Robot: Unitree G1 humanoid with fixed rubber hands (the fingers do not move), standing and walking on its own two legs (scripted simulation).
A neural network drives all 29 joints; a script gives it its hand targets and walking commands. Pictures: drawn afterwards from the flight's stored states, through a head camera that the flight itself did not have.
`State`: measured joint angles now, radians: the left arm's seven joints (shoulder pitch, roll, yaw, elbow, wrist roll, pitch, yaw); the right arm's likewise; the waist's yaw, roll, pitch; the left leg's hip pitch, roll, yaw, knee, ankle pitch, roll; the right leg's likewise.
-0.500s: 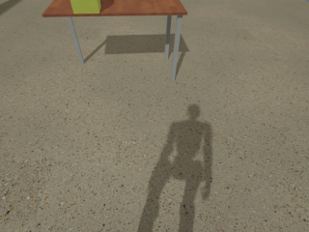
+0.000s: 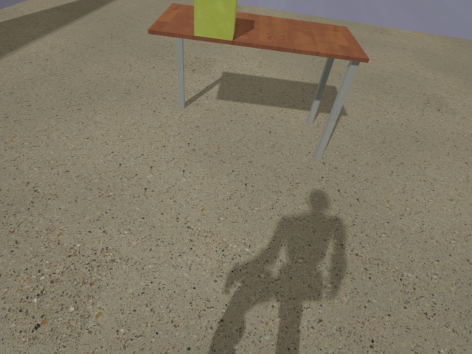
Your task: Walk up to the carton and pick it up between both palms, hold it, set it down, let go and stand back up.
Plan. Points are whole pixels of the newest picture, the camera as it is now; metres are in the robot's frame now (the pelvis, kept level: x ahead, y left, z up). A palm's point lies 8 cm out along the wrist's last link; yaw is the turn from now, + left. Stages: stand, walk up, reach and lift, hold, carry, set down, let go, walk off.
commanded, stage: walk up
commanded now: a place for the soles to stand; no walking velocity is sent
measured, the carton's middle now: (216, 6) +1.66 +0.05 +0.09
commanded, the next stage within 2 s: none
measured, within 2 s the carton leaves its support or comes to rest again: neither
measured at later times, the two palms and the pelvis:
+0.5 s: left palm (143, 247) +0.40 +0.19 -0.10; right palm (335, 296) +0.30 -0.24 -0.13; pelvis +0.27 -0.01 +0.00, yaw +6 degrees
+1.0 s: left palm (116, 222) +0.49 +0.27 -0.13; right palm (263, 166) +0.67 -0.11 -0.08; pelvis +0.51 +0.05 +0.01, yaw +9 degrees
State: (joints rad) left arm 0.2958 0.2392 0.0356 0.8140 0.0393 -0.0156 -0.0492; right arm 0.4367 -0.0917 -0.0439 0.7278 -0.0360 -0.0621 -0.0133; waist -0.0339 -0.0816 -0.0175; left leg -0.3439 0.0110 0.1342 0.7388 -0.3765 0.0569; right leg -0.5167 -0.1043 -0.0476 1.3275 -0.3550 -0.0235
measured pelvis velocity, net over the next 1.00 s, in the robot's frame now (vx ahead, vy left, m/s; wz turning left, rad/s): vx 0.51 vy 0.05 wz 0.15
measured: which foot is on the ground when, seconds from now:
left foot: down 0.00-0.36, up 0.38-0.82, down 0.84-1.00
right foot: up 0.00-0.34, down 0.36-0.84, up 0.86-1.00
